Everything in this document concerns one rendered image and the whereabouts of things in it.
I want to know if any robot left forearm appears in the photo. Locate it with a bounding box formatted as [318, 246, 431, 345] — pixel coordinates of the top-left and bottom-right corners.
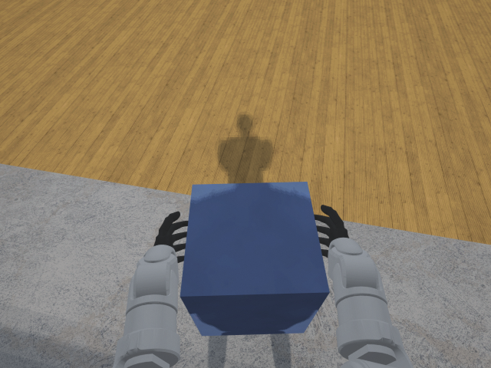
[112, 245, 180, 368]

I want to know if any left robot hand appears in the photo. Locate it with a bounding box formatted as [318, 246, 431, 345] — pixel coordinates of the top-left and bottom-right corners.
[154, 212, 188, 263]

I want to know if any carton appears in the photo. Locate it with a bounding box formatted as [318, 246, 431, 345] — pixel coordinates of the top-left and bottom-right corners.
[180, 182, 330, 336]

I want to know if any robot right forearm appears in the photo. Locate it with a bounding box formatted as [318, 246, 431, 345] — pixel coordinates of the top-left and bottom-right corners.
[328, 238, 414, 368]

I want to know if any right robot hand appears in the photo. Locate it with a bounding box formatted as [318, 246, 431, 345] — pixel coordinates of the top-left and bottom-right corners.
[314, 205, 349, 257]

